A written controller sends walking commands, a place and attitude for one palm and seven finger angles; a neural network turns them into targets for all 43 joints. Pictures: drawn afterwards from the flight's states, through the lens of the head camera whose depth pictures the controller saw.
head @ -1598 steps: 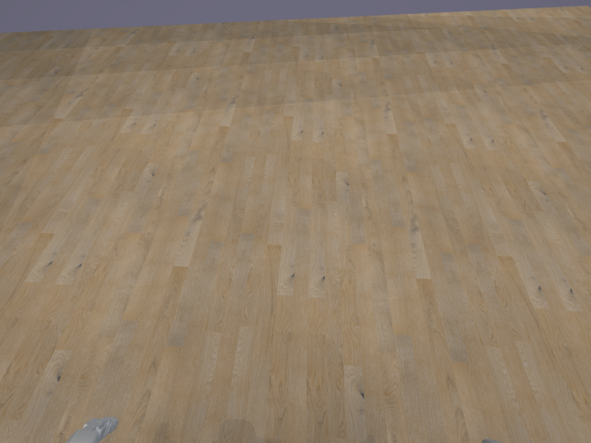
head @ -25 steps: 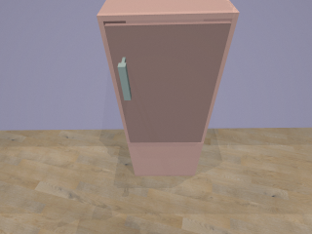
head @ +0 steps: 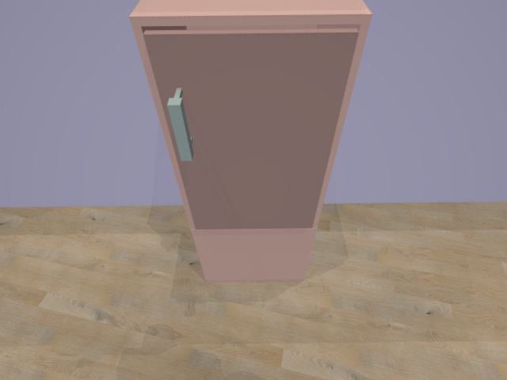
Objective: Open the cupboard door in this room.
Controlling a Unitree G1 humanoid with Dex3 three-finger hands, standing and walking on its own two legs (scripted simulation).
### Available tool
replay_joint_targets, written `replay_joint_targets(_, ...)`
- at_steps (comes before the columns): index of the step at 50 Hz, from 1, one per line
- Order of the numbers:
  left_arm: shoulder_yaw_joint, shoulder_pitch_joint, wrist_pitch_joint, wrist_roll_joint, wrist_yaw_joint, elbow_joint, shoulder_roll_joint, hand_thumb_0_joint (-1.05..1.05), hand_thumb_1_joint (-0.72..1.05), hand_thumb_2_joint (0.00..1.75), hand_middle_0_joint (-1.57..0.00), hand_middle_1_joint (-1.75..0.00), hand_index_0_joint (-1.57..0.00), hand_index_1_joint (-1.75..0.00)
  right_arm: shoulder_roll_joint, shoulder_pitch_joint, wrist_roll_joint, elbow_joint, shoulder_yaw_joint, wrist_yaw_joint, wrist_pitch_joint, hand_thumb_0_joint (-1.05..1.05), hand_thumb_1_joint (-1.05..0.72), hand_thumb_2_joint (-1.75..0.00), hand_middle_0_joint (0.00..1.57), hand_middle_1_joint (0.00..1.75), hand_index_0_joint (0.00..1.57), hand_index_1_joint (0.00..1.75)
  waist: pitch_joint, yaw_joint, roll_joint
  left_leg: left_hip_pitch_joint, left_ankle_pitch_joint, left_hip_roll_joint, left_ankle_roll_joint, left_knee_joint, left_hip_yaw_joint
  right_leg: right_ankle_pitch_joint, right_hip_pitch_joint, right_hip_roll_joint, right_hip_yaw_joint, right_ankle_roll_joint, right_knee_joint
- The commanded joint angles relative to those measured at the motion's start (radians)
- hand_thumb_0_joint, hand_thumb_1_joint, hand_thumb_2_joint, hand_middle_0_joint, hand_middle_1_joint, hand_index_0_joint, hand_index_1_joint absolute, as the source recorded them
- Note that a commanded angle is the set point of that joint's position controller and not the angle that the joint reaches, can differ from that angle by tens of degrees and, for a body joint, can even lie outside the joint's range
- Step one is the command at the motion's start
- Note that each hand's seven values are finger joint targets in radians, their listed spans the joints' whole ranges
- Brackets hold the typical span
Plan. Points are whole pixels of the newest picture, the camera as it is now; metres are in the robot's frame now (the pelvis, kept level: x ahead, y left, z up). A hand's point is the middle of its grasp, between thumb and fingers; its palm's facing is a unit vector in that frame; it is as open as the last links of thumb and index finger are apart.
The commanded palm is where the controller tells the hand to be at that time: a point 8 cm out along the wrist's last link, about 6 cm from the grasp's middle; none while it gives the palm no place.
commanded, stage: come to a stop and stand still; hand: left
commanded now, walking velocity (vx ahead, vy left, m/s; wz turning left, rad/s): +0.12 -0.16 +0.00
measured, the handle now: (183, 125) +0.57 +0.18 +0.09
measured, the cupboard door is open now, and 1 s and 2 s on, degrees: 0 0 0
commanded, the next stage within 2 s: look again from close up in 1.04 s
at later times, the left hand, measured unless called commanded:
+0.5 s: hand out of the picture +0.05 +0.16 -0.17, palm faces +0.05 -0.97 -0.22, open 7.3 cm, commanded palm none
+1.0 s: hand out of the picture +0.06 +0.20 -0.16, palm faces -0.01 -0.97 -0.23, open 7.4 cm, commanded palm none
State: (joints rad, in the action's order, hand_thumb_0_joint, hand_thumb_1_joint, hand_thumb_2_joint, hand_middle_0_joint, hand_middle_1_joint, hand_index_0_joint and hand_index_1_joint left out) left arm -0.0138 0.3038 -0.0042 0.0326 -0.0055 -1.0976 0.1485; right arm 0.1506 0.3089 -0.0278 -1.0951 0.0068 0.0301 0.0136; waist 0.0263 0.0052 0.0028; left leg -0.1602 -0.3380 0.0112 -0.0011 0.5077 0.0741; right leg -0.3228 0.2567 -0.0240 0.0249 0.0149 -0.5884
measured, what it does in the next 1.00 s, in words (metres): stands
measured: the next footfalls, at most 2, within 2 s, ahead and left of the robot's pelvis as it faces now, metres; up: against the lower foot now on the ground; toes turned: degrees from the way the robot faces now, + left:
none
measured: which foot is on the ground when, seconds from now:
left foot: down 0.00-1.00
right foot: down 0.00-1.00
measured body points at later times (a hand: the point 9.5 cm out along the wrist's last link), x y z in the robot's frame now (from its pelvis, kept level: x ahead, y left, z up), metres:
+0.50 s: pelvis +0.03 -0.02 +0.00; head +0.07 -0.01 +0.45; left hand +0.04 +0.22 -0.16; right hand +0.11 -0.24 -0.15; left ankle +0.02 +0.09 -0.73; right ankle -0.01 -0.11 -0.73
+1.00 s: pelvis +0.01 +0.01 +0.00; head +0.03 +0.01 +0.45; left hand +0.07 +0.25 -0.14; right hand +0.03 -0.22 -0.15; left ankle +0.02 +0.09 -0.73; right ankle -0.01 -0.11 -0.73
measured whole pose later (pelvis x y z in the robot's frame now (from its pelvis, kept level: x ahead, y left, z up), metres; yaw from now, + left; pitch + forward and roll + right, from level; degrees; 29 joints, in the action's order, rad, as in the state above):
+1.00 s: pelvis +0.01 +0.01 +0.00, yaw +1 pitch +0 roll +0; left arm 0.01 0.23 0.00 0.02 -0.03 -0.99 0.20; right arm 0.18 0.28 -0.02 -1.03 -0.02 0.01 0.01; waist 0.04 0.01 0.01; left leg -0.25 -0.26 -0.03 0.06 0.51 0.08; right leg -0.30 0.21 -0.02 0.04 0.00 -0.52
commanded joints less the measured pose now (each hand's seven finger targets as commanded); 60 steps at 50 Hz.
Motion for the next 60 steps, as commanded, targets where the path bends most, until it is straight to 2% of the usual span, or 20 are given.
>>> replay_joint_targets(1, -0.031, 0.079, 0.015, 0.0, 0.004, 0.052, 0.085, 0.0, 0.9, 0.9, -0.2, -0.3, -0.2, -0.3, 0.137, 0.049, 0.0, 0.05, 0.037, 0.013, 0.018, 0.0, -0.9, -0.9, 0.2, 0.3, 0.2, 0.3, 0.074, -0.015, 0.017, -0.115, 0.004, 0.168, 0.096, -0.1, -0.154, 0.016, 0.029, -0.027, -0.044, 0.045, 0.056)
replay_joint_targets(3, -0.042, 0.139, 0.023, 0.0, 0.001, 0.038, 0.117, 0.0, 0.9, 0.9, -0.2, -0.3, -0.2, -0.3, 0.097, 0.035, 0.002, 0.064, 0.03, 0.015, 0.022, 0.0, -0.9, -0.9, 0.2, 0.3, 0.2, 0.3, 0.05, -0.035, -0.127, -0.221, 0.009, 0.073, 0.054, 0.093, -0.023, 0.119, -0.091, -0.106, -0.176, 0.09, 0.141)
replay_joint_targets(4, -0.05, 0.187, 0.029, -0.004, -0.006, 0.019, 0.146, 0.0, 0.9, 0.9, -0.2, -0.3, -0.2, -0.3, 0.059, 0.024, 0.005, 0.073, 0.02, 0.013, 0.022, 0.0, -0.9, -0.9, 0.2, 0.3, 0.2, 0.3, 0.026, -0.047, -0.242, -0.309, -0.086, 0.011, 0.025, 0.239, 0.042, 0.235, -0.169, -0.199, -0.305, 0.139, 0.213)
replay_joint_targets(5, -0.047, 0.225, 0.038, -0.008, -0.014, 0.009, 0.138, 0.0, 0.9, 0.9, -0.2, -0.3, -0.2, -0.3, 0.05, -0.03, 0.008, 0.089, 0.014, 0.012, 0.022, 0.0, -0.9, -0.9, 0.2, 0.3, 0.2, 0.3, 0.028, -0.072, -0.234, -0.368, -0.227, 0.014, 0.017, 0.354, 0.005, 0.462, -0.196, -0.266, -0.376, 0.203, 0.246)
replay_joint_targets(7, -0.035, 0.184, 0.051, -0.005, -0.032, 0.008, 0.11, 0.0, 0.9, 0.9, -0.2, -0.3, -0.2, -0.3, 0.021, -0.037, 0.019, 0.083, 0.009, 0.01, 0.025, 0.0, -0.9, -0.9, 0.2, 0.3, 0.2, 0.3, 0.001, -0.039, -0.088, -0.343, -0.229, 0.046, 0.01, 0.392, -0.051, 0.782, -0.205, -0.292, -0.318, 0.242, 0.196)
replay_joint_targets(9, -0.029, 0.118, 0.052, -0.004, -0.037, 0.026, 0.113, 0.0, 0.9, 0.9, -0.2, -0.3, -0.2, -0.3, 0.009, -0.015, 0.028, 0.057, 0.005, 0.006, 0.024, 0.0, -0.9, -0.9, 0.2, 0.3, 0.2, 0.3, -0.042, -0.013, -0.08, -0.226, -0.136, 0.033, -0.001, 0.211, -0.034, 0.87, -0.186, -0.223, -0.199, 0.197, 0.15)
replay_joint_targets(11, -0.027, 0.054, 0.049, -0.017, -0.037, 0.042, 0.136, 0.0, 0.9, 0.9, -0.2, -0.3, -0.2, -0.3, 0.037, 0.033, 0.032, 0.027, 0.011, 0.009, 0.02, 0.0, -0.9, -0.9, 0.2, 0.3, 0.2, 0.3, -0.047, 0.021, -0.103, -0.031, 0.12, 0.02, -0.003, -0.036, -0.028, 0.735, -0.093, -0.155, -0.125, 0.126, 0.102)
replay_joint_targets(13, -0.02, 0.056, 0.033, -0.025, -0.039, 0.061, 0.09, 0.0, 0.9, 0.9, -0.2, -0.3, -0.2, -0.3, 0.071, 0.033, 0.024, 0.024, 0.016, 0.015, 0.022, 0.0, -0.9, -0.9, 0.2, 0.3, 0.2, 0.3, -0.038, 0.002, 0.035, 0.062, 0.542, 0.122, 0.037, -0.063, -0.093, 0.485, -0.006, -0.082, -0.084, 0.033, 0.087)
replay_joint_targets(15, -0.018, 0.065, 0.02, -0.017, -0.048, 0.056, 0.078, 0.0, 0.9, 0.9, -0.2, -0.3, -0.2, -0.3, 0.087, 0.009, 0.021, 0.032, 0.016, 0.021, 0.018, 0.0, -0.9, -0.9, 0.2, 0.3, 0.2, 0.3, -0.025, -0.011, 0.094, 0.041, 0.689, 0.161, 0.072, -0.038, -0.12, 0.325, -0.027, -0.061, -0.068, 0.012, 0.095)
replay_joint_targets(17, -0.019, 0.072, 0.02, -0.017, -0.048, 0.053, 0.09, 0.0, 0.9, 0.9, -0.2, -0.3, -0.2, -0.3, 0.088, -0.016, 0.021, 0.048, 0.019, 0.025, 0.016, 0.0, -0.9, -0.9, 0.2, 0.3, 0.2, 0.3, -0.028, -0.018, 0.085, 0.055, 0.737, 0.149, 0.071, -0.018, -0.109, 0.392, -0.039, -0.071, -0.073, 0.014, 0.093)
replay_joint_targets(22, -0.023, 0.061, 0.017, -0.015, -0.047, 0.071, 0.112, 0.0, 0.9, 0.9, -0.2, -0.3, -0.2, -0.3, 0.1, -0.037, 0.016, 0.082, 0.03, 0.024, 0.002, 0.0, -0.9, -0.9, 0.2, 0.3, 0.2, 0.3, -0.082, -0.015, 0.014, 0.047, 0.611, 0.125, 0.05, -0.003, -0.085, 0.52, -0.071, -0.1, -0.093, 0.028, 0.076)
replay_joint_targets(29, -0.014, 0.012, 0.012, -0.014, -0.039, 0.104, 0.119, 0.0, 0.9, 0.9, -0.2, -0.3, -0.2, -0.3, 0.092, -0.071, 0.013, 0.092, 0.022, 0.008, 0.0, 0.0, -0.9, -0.9, 0.2, 0.3, 0.2, 0.3, -0.019, -0.016, -0.022, -0.029, 0.31, 0.106, 0.04, -0.09, -0.106, 0.292, -0.042, -0.097, -0.114, 0.033, 0.15)
replay_joint_targets(30, -0.015, 0.095, 0.03, -0.007, -0.073, 0.09, 0.138, 0.0, 0.9, 0.9, -0.2, -0.3, -0.2, -0.3, 0.16, -0.149, 0.027, 0.16, 0.037, -0.003, 0.0, 0.0, -0.9, -0.9, 0.2, 0.3, 0.2, 0.3, -0.01, -0.041, -0.038, -0.051, 0.326, 0.109, 0.014, 0.115, -0.055, 0.644, -0.036, -0.144, -0.18, -0.014, 0.178)
replay_joint_targets(31, -0.017, 0.013, 0.04, -0.011, -0.068, 0.15, 0.192, 0.0, 0.9, 0.9, -0.2, -0.3, -0.2, -0.3, 0.096, -0.074, 0.023, 0.18, 0.029, -0.015, -0.01, 0.0, -0.9, -0.9, 0.2, 0.3, 0.2, 0.3, -0.071, 0.017, -0.128, -0.124, 0.033, 0.047, 0.015, 0.1, -0.056, 0.497, -0.088, -0.193, -0.215, 0.042, 0.188)
replay_joint_targets(32, -0.019, -0.02, 0.049, -0.012, -0.062, 0.168, 0.195, 0.0, 0.9, 0.9, -0.2, -0.3, -0.2, -0.3, 0.09, -0.066, 0.013, 0.18, 0.024, -0.023, -0.016, 0.0, -0.9, -0.9, 0.2, 0.3, 0.2, 0.3, -0.082, 0.011, -0.101, -0.117, 0.004, 0.038, 0.011, 0.092, -0.048, 0.403, -0.086, -0.202, -0.21, 0.078, 0.188)
replay_joint_targets(34, -0.014, -0.056, 0.05, -0.017, -0.056, 0.189, 0.187, 0.0, 0.9, 0.9, -0.2, -0.3, -0.2, -0.3, 0.1, -0.045, 0.01, 0.182, 0.024, -0.022, -0.008, 0.0, -0.9, -0.9, 0.2, 0.3, 0.2, 0.3, -0.031, 0.032, -0.029, -0.07, 0.088, 0.04, 0.022, 0.03, -0.066, 0.25, 0.007, -0.159, -0.167, 0.089, 0.172)
replay_joint_targets(37, -0.006, -0.06, 0.033, -0.016, -0.045, 0.2, 0.167, 0.0, 0.9, 0.9, -0.2, -0.3, -0.2, -0.3, 0.127, -0.037, 0.005, 0.184, 0.017, -0.022, 0.006, 0.0, -0.9, -0.9, 0.2, 0.3, 0.2, 0.3, 0.028, 0.006, 0.041, -0.13, 0.171, 0.096, 0.063, -0.076, -0.152, 0.07, 0.003, -0.056, -0.07, 0.042, 0.126)
replay_joint_targets(38, -0.003, -0.04, 0.029, -0.019, -0.041, 0.189, 0.163, 0.0, 0.9, 0.9, -0.2, -0.3, -0.2, -0.3, 0.138, -0.052, 0.005, 0.184, 0.013, -0.021, 0.007, 0.0, -0.9, -0.9, 0.2, 0.3, 0.2, 0.3, 0.028, -0.006, 0.016, -0.139, 0.14, 0.099, 0.069, -0.094, -0.163, 0.039, -0.006, -0.044, -0.071, 0.037, 0.125)
replay_joint_targets(46, -0.001, -0.035, 0.02, -0.02, -0.03, 0.158, 0.168, 0.0, 0.9, 0.9, -0.2, -0.3, -0.2, -0.3, 0.164, -0.033, 0.007, 0.142, 0.005, -0.013, 0.022, 0.0, -0.9, -0.9, 0.2, 0.3, 0.2, 0.3, 0.009, -0.013, 0.014, -0.131, 0.081, 0.104, 0.072, -0.16, -0.177, 0.037, -0.043, -0.049, -0.062, 0.03, 0.14)
replay_joint_targets(60, 0.0, -0.033, 0.025, -0.017, -0.025, 0.075, 0.186, 0.0, 0.9, 0.9, -0.2, -0.3, -0.2, -0.3, 0.191, -0.048, 0.014, 0.065, 0.01, -0.003, 0.035, 0.0, -0.9, -0.9, 0.2, 0.3, 0.2, 0.3, -0.01, -0.009, 0.01, -0.042, 0.201, 0.113, 0.072, -0.162, -0.152, 0.122, -0.048, -0.067, -0.074, 0.024, 0.168)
